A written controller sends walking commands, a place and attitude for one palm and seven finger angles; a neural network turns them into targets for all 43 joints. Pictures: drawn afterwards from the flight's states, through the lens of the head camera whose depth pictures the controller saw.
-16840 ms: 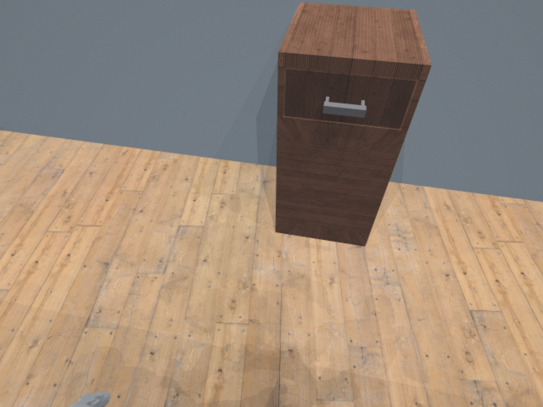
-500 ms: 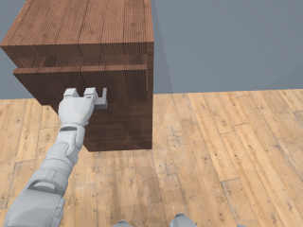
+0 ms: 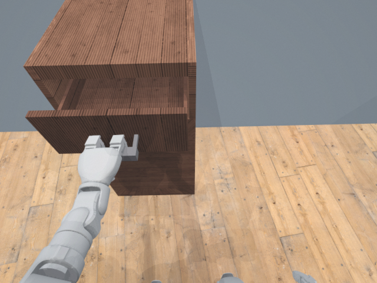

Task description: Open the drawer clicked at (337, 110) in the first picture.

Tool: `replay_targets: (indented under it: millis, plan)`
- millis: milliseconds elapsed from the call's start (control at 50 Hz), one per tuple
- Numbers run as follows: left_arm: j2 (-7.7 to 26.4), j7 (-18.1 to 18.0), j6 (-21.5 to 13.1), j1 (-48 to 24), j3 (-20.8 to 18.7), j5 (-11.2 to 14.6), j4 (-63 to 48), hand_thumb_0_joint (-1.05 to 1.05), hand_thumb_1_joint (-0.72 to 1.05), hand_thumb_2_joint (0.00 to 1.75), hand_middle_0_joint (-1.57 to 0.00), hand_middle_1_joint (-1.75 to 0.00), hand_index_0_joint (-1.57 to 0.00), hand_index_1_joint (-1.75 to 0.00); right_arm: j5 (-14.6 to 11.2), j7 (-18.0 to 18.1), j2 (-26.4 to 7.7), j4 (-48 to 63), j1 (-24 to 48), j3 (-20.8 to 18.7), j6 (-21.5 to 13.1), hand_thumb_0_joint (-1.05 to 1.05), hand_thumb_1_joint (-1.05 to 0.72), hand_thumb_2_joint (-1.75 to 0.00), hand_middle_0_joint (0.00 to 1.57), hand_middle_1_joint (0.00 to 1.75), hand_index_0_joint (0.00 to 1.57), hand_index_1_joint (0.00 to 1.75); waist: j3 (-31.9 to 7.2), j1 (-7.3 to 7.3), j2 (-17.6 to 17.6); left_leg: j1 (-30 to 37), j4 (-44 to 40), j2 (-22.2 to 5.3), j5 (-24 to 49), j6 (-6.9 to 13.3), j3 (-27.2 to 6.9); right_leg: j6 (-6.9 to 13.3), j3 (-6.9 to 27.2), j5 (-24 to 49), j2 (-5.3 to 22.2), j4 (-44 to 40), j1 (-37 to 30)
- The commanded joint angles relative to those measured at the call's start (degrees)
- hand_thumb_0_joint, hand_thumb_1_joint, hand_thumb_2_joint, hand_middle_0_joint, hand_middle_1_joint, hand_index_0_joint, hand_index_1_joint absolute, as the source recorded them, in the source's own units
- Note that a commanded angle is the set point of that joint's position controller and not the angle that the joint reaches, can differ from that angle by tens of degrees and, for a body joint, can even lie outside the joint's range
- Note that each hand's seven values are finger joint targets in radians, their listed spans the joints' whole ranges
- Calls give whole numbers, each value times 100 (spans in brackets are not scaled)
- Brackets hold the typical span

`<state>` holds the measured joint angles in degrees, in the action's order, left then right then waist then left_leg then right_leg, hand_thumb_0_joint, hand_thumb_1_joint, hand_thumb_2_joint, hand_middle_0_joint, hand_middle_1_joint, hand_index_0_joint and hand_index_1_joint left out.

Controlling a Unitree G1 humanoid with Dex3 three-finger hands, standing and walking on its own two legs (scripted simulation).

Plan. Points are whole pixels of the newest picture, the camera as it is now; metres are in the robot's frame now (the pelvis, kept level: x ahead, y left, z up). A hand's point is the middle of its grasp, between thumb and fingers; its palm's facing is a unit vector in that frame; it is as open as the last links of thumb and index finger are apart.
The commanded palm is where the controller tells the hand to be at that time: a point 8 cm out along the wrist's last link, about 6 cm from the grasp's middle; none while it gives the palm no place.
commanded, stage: pull the drawer open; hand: left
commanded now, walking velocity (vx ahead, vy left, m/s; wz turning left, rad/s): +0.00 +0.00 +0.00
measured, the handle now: (113, 146) +0.43 +0.19 -0.01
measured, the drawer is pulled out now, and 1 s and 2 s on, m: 0.12 0.24 0.30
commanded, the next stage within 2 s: open the thumb to release the handle in 1.70 s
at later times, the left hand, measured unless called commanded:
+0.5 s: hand (105, 193) +0.32 +0.20 -0.03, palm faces -0.02 -0.04 -1.00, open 6.2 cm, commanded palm +0.27 +0.20 +0.03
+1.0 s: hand (100, 223) +0.25 +0.19 -0.03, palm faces +0.00 -0.06 -1.00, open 6.2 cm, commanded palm +0.21 +0.20 +0.03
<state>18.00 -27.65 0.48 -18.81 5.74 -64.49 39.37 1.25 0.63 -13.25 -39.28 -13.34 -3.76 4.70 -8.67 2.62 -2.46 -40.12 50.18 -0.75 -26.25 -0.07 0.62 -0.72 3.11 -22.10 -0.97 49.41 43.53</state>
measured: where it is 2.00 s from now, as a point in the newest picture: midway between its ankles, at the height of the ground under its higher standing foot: outside the picture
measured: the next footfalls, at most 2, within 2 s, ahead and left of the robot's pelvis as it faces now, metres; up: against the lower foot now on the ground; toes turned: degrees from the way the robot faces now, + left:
none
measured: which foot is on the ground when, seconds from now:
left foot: down 0.00-1.00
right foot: down 0.00-1.00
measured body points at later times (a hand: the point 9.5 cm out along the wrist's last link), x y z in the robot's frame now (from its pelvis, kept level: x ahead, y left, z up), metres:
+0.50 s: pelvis +0.00 -0.01 +0.00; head +0.05 -0.03 +0.45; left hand +0.31 +0.20 +0.03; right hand +0.14 -0.26 -0.12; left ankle -0.03 +0.12 -0.69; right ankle +0.01 -0.13 -0.69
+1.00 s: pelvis +0.00 -0.01 +0.00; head +0.04 -0.04 +0.45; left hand +0.25 +0.19 +0.03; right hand +0.19 -0.25 -0.11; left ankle -0.03 +0.12 -0.69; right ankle +0.01 -0.13 -0.69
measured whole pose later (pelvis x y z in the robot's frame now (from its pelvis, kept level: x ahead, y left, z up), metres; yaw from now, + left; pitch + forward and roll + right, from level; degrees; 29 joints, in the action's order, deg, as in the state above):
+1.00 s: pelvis +0.00 -0.01 +0.00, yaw +0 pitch +12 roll +1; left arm 16.4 -28.3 1.6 9.4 7.7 -65.1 14.1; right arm 2.2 0.2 -12.6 -35.9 -7.0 -2.2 2.0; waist -8.1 -1.0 -2.2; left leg -35.3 50.7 -0.8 -27.1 -1.1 0.5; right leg 0.3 3.0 -24.0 -1.0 52.0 39.7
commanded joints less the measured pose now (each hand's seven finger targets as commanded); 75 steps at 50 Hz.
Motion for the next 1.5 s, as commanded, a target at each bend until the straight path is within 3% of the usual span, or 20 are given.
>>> replay_targets:
  millis: [0, 40, 160, 260, 400, 460, 500, 640, 740, 840, 920, 1000, 1060, 1140, 1200, 1220, 1340, 1400, 1440, 1480]
  plan:
    - [770, -309, 90, -968, -310, 9, -1150, 0, 90, 90, -40, -135, -40, -135, 4, 30, -759, 661, -9, -292, -242, 0, -90, -90, 20, 30, 20, 30, -2002, -212, 77, 1150, -474, 160, 2669, 93, 139, 356, -448, 2181, -178, -422, -1323]
    - [814, -291, 129, -860, -378, 39, -1082, 0, 90, 90, -40, -135, -40, -135, 1, 47, -782, 657, 44, -283, -263, 0, -90, -90, 20, 30, 20, 30, -1918, -208, 288, 1033, -499, 179, 2503, 104, 137, 352, -429, 2170, -178, -459, -1408]
    - [847, -259, 115, -651, -362, 28, -1165, 0, 90, 90, -40, -135, -40, -135, -19, 93, -751, 720, 164, -242, -323, 0, -90, -90, 20, 30, 20, 30, -1750, -259, 284, 964, -563, 215, 2168, 113, 162, 350, -388, 1968, -160, -504, -1416]
    - [608, -233, 99, -356, -161, 24, -1606, 0, 90, 90, -40, -135, -40, -135, -11, 60, -726, 813, 247, -244, -364, 0, -90, -90, 20, 30, 20, 30, -1865, -280, 178, 1129, -512, 202, 2470, 104, 157, 356, -386, 2169, -159, -456, -1427]
    - [717, -197, 126, 703, -408, 156, -2090, 0, 90, 90, -40, -135, -40, -135, -13, 52, -703, 948, 421, -214, -419, 0, -90, -90, 20, 30, 20, 30, -1715, -410, 398, 1032, -555, 239, 2411, 111, 197, 330, -329, 2432, -141, -504, -1728]
    - [675, -227, 105, 913, -369, 138, -2461, 0, 90, 90, -40, -135, -40, -135, 6, 39, -689, 1002, 505, -201, -435, 0, -90, -90, 20, 30, 20, 30, -1729, -419, 221, 1128, -528, 234, 2500, 101, 187, 337, -312, 2463, -141, -472, -1682]
    - [649, -249, 129, 1192, -388, 122, -2462, 0, 90, 90, -40, -135, -40, -135, 18, 28, -690, 999, 544, -193, -447, 0, -90, -90, 20, 30, 20, 30, -1600, -418, 369, 1064, -512, 245, 2455, 95, 188, 330, -321, 2454, -148, -463, -1655]
    - [760, -335, 158, 1765, -552, 115, -2996, 0, 90, 90, -40, -135, -40, -135, 44, 14, -672, 1071, 779, -159, -464, 0, -90, -90, 20, 30, 20, 30, -1495, -496, 278, 1117, -525, 256, 2400, 71, 162, 356, -275, 2377, -152, -464, -1655]
    - [614, -364, 175, 2281, -476, 115, -3261, 0, 90, 90, -40, -135, -40, -135, 53, -14, -629, 1124, 923, -132, -487, 0, -90, -90, 20, 30, 20, 30, -1441, -538, 288, 1152, -509, 260, 2366, 60, 152, 354, -280, 2334, -154, -452, -1629]
    - [559, -399, 149, 2550, -428, 75, -3593, 0, 90, 90, -40, -135, -40, -135, 77, -29, -599, 1184, 1032, -112, -516, 0, -90, -90, 20, 30, 20, 30, -1409, -576, 209, 1187, -494, 257, 2297, 51, 126, 369, -266, 2174, -162, -412, -1548]
    - [440, -412, 162, 2459, -249, 23, -3662, 0, 90, 90, -40, -135, -40, -135, 100, -28, -567, 1184, 1079, -79, -532, 0, -90, -90, 20, 30, 20, 30, -1235, -508, 286, 1122, -466, 259, 1979, 57, 119, 354, -308, 1871, -157, -401, -1361]
    - [493, -403, 148, 2987, -351, 48, -3838, 0, 90, 90, -40, -135, -40, -135, 103, -28, -533, 1236, 1150, -59, -545, 0, -90, -90, 20, 30, 20, 30, -1369, -612, 311, 1145, -424, 282, 2115, 56, 133, 358, -229, 2111, -142, -371, -1519]
    - [478, -399, 130, 3042, -307, 38, -3951, 0, 90, 90, -40, -135, -40, -135, 115, -40, -546, 1249, 1215, -46, -553, 0, -90, -90, 20, 30, 20, 30, -1163, -570, 335, 1067, -416, 284, 1973, 55, 116, 359, -179, 2011, -140, -386, -1408]
    - [478, -422, 105, 3514, -336, 68, -4217, 0, 90, 90, -40, -135, -40, -135, 129, -65, -524, 1331, 1253, -31, -565, 0, -90, -90, 20, 30, 20, 30, -1252, -628, 253, 1083, -395, 273, 1992, 48, 104, 374, -210, 1947, -148, -339, -1427]
    - [485, -425, 97, 3699, -380, 72, -4207, 0, 90, 90, -40, -135, -40, -135, 121, -70, -513, 1340, 1287, -10, -562, 0, -90, -90, 20, 30, 20, 30, -1061, -628, 411, 938, -378, 298, 1751, 58, 104, 362, -171, 1793, -148, -349, -1347]
    - [490, -438, 76, 3634, -341, 59, -4336, 0, 90, 90, -40, -135, -40, -135, 131, -79, -519, 1342, 1282, -14, -566, 0, -90, -90, 20, 30, 20, 30, -1109, -620, 270, 966, -373, 288, 1736, 54, 92, 371, -175, 1739, -147, -317, -1304]
    - [506, -486, 55, 4022, -382, 61, -4543, 0, 90, 90, -40, -135, -40, -135, 152, -103, -522, 1391, 1298, -15, -574, 0, -90, -90, 20, 30, 20, 30, -1104, -644, 229, 985, -315, 282, 1764, 48, 76, 394, -162, 1680, -164, -268, -1226]
    - [505, -485, 28, 4275, -381, 91, -4611, 0, 90, 90, -40, -135, -40, -135, 161, -122, -511, 1405, 1305, 1, -572, 0, -90, -90, 20, 30, 20, 30, -1068, -639, 441, 906, -247, 294, 1737, 62, 83, 367, -113, 1803, -146, -243, -1222]
    - [605, -499, 3, 4601, -527, 119, -4690, 0, 90, 90, -40, -135, -40, -135, 151, -121, -522, 1452, 1324, 15, -568, 0, -90, -90, 20, 30, 20, 30, -1105, -727, 281, 871, -262, 305, 1767, 49, 76, 394, -111, 1800, -162, -205, -1297]
    - [501, -509, -29, 4767, -426, 117, -4786, 0, 90, 90, -40, -135, -40, -135, 162, -158, -501, 1472, 1307, 9, -577, 0, -90, -90, 20, 30, 20, 30, -1076, -708, 310, 894, -209, 294, 1824, 59, 87, 380, -96, 1883, -148, -173, -1237]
